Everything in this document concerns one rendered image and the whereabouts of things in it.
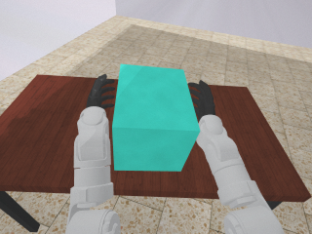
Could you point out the table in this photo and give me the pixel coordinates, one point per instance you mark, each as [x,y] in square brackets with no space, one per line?
[38,131]

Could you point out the robot right forearm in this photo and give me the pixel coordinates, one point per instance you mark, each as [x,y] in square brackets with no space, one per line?
[235,187]

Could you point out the right robot upper arm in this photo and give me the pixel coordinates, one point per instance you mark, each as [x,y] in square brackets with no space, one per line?
[253,220]

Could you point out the right robot hand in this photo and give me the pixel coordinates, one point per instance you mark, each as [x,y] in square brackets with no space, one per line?
[205,101]

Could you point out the left robot upper arm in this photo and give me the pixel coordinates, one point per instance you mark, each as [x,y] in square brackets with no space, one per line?
[103,221]

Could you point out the robot left forearm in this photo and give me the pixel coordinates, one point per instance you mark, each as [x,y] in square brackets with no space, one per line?
[92,154]

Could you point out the carton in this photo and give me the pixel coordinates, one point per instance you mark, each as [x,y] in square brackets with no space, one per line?
[154,123]

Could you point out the left robot hand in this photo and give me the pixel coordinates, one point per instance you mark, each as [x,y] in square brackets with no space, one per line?
[95,97]

